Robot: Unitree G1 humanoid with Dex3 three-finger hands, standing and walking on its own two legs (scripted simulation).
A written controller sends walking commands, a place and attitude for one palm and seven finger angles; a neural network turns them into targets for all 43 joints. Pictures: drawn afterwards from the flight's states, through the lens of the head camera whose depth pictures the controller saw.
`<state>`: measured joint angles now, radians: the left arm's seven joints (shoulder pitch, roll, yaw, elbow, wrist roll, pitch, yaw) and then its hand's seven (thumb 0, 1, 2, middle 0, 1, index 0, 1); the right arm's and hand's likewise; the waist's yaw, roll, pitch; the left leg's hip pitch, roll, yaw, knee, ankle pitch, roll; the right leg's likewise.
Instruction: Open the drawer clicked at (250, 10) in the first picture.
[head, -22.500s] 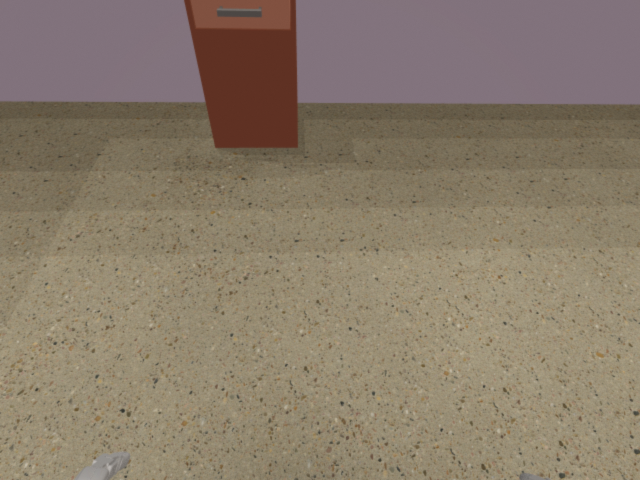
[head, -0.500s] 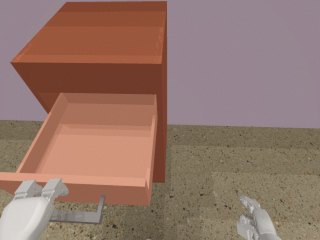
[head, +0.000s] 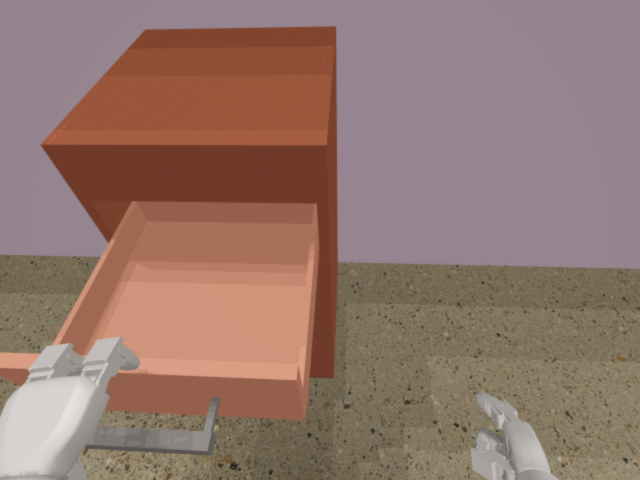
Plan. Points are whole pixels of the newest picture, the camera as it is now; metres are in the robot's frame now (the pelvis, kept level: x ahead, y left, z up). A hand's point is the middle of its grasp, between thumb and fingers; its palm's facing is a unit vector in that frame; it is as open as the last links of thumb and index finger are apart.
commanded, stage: lift the hand off the handle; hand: left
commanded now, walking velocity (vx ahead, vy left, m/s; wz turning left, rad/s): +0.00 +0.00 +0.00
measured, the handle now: (151, 421) +0.19 +0.26 -0.06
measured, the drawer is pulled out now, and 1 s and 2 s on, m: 0.30 0.30 0.30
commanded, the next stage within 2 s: draw the hand back to the body in 0.66 s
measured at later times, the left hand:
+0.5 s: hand (82, 411) +0.16 +0.27 +0.08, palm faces +0.04 -0.07 -1.00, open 13.8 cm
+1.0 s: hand (57, 396) +0.17 +0.28 +0.11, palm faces +0.05 -0.06 -1.00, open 13.8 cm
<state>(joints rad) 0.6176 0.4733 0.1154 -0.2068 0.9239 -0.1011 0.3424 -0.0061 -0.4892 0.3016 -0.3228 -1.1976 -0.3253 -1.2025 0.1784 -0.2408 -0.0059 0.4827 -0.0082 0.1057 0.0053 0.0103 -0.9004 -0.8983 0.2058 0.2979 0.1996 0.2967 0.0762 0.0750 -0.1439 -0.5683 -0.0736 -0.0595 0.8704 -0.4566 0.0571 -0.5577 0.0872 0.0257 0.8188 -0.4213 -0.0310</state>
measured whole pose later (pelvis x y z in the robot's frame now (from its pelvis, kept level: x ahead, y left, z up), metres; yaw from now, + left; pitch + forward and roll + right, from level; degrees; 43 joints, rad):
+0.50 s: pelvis +0.00 +0.00 +0.01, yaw +0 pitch +8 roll -2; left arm 0.64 0.50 0.10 -0.36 0.91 -0.07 0.28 -0.01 -0.49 0.30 -0.32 -1.20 -0.32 -1.20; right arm 0.18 -0.24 0.00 0.45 0.00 0.13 0.01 0.01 -0.90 -0.90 0.21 0.30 0.20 0.30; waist 0.10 0.09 -0.13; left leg -0.50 -0.08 -0.06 0.81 -0.43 0.06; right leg -0.48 0.08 0.03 0.75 -0.40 -0.02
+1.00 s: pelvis +0.01 +0.01 +0.02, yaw +0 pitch +7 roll -3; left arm 0.67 0.54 0.17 -0.44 0.86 -0.09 0.23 -0.01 -0.49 0.30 -0.32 -1.20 -0.32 -1.20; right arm 0.18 -0.26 0.00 0.43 0.01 0.14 0.00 0.01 -0.90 -0.90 0.20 0.30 0.20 0.30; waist 0.11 0.09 -0.11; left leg -0.44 -0.07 -0.07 0.76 -0.42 0.07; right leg -0.42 0.08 0.03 0.68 -0.37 -0.02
